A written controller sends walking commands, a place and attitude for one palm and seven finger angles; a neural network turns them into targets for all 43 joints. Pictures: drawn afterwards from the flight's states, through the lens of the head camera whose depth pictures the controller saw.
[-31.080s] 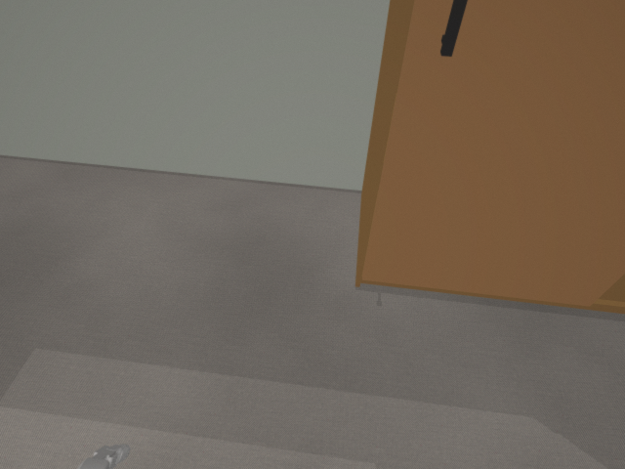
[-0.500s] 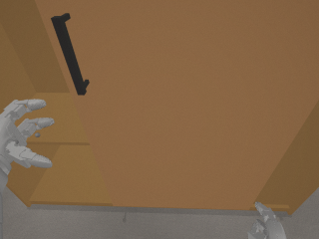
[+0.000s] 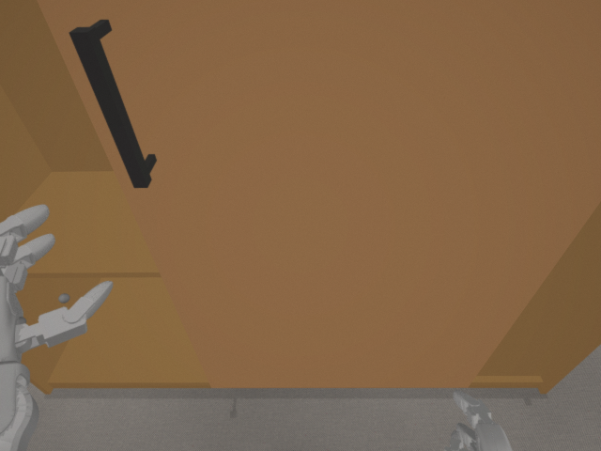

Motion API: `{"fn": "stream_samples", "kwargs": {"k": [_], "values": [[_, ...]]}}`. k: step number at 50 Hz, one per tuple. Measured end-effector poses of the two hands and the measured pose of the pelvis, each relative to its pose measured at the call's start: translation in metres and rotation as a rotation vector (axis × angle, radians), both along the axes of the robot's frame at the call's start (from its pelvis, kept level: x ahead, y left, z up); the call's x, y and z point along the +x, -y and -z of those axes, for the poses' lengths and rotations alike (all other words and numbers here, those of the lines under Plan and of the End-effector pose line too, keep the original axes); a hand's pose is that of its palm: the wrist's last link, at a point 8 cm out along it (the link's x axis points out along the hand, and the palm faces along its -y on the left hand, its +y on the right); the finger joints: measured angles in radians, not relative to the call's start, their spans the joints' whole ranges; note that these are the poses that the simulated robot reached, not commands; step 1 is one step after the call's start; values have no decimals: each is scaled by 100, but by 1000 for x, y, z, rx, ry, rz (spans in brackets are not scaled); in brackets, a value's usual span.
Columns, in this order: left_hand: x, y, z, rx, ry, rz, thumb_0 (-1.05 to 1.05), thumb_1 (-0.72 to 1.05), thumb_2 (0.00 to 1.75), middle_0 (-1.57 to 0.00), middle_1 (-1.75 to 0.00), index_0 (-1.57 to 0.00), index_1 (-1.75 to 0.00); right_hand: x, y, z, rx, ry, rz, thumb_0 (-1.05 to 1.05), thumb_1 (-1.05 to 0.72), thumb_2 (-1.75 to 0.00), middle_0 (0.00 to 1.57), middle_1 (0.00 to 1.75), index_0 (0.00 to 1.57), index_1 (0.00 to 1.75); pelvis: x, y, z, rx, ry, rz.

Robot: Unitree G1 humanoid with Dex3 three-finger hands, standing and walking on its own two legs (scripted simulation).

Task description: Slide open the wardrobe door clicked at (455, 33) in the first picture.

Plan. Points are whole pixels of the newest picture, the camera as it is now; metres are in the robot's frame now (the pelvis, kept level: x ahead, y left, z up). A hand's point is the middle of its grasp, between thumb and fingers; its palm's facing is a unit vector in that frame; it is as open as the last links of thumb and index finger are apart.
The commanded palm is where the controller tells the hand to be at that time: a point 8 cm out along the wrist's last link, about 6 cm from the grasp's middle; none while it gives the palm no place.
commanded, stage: draw the hand back to the body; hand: left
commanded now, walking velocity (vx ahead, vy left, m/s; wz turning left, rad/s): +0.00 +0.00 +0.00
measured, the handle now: (123, 110) +0.45 +0.30 +0.26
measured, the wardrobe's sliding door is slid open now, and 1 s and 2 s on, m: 0.56 0.56 0.56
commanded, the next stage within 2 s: step back with the hand held close in 0.58 s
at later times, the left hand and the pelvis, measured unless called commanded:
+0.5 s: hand (62, 333) +0.17 +0.26 +0.16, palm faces +0.51 -0.79 -0.34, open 7.5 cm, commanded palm +0.13 +0.29 +0.17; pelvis -0.01 -0.01 +0.00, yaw +1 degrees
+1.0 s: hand (60, 355) +0.16 +0.26 +0.15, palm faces +0.40 -0.80 -0.45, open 7.4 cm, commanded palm +0.10 +0.31 +0.17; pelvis -0.04 +0.01 -0.01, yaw +0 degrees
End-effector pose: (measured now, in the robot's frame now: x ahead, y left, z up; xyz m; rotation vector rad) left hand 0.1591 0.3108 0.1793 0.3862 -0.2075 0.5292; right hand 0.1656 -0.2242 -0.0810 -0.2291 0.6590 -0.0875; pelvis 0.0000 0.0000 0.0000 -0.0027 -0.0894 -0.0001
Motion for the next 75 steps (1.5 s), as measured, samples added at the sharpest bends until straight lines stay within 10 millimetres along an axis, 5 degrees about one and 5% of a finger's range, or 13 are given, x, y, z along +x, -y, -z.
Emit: {"fn": "stream_samples", "kwargs": {"k": [9, 19, 39, 48, 62, 75], "values": [[-6, 13, 2, 29, -51, 58, 1, 55, 73, -22, -50, -22, -50, 20, 2, -14, 9, 61, 10, 2, -90, -90, 21, 30, 21, 30, 6, -1, 0, -1, -6, 6], [-28, 15, 9, 9, -81, 9, 1, 82, 86, -21, -34, -22, -34, 14, -4, -8, 14, 31, -19, 2, -90, -90, 20, 30, 20, 30, -3, 5, 0, -3, 5, -10], [-36, 22, 2, 58, -48, 28, 2, 89, 90, -21, -30, -21, -30, -16, 12, 1, 10, -7, 18, 2, -90, -90, 21, 30, 21, 30, -19, 13, 1, -15, 2, -16], [-39, 18, 11, 106, -118, 95, 2, 89, 90, -21, -30, -21, -30, -27, 10, 3, -6, -37, 63, 2, -91, -90, 20, 30, 20, 30, -33, -1, 8, -20, -61, -4], [-88, -22, 11, 134, -39, 42, 2, 89, 90, -21, -30, -21, -30, -73, -25, 1, -27, -28, 43, 2, -90, -90, 21, 30, 21, 30, -79, -25, 15, -38, -61, -16], [-161, -33, 12, 155, 34, -19, 2, 89, 90, -21, -30, -21, -30, -114, -38, 13, -60, -66, -48, 2, -90, -89, 21, 30, 21, 30, -125, -32, 23, -33, -50, -79]]}}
